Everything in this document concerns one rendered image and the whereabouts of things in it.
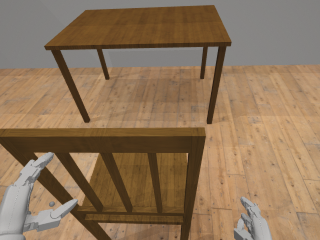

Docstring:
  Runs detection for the table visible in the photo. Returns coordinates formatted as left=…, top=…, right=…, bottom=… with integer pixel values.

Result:
left=44, top=5, right=232, bottom=124

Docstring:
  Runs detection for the robot right hand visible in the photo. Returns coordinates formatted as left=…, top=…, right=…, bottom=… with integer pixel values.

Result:
left=233, top=196, right=273, bottom=240

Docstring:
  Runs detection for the chair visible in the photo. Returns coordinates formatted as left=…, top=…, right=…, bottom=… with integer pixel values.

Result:
left=0, top=127, right=206, bottom=240

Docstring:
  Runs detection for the robot left hand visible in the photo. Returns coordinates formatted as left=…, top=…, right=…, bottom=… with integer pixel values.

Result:
left=0, top=152, right=78, bottom=235

